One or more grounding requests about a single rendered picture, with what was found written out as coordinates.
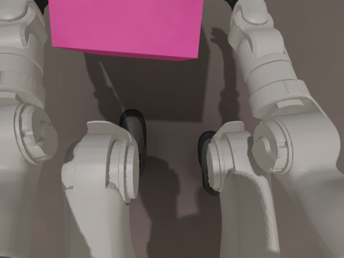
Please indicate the left robot upper arm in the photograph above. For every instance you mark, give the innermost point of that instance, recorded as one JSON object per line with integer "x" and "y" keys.
{"x": 27, "y": 140}

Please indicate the right robot forearm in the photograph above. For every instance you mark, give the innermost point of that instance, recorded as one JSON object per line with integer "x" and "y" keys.
{"x": 266, "y": 67}

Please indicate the right robot hand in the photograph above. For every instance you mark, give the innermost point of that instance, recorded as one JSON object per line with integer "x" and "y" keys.
{"x": 231, "y": 3}

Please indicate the left robot shin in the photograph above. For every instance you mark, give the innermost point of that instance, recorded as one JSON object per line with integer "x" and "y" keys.
{"x": 68, "y": 165}

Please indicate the left robot forearm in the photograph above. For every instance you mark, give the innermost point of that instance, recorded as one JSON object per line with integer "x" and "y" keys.
{"x": 22, "y": 38}

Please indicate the carton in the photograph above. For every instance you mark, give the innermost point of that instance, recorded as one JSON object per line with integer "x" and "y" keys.
{"x": 146, "y": 29}

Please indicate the left robot hand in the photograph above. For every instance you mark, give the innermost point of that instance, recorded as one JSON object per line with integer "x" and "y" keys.
{"x": 41, "y": 4}

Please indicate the right robot upper arm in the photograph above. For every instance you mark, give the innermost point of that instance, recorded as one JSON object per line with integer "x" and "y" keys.
{"x": 301, "y": 150}

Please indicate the robot left foot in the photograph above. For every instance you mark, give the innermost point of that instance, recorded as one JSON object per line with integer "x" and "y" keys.
{"x": 133, "y": 121}

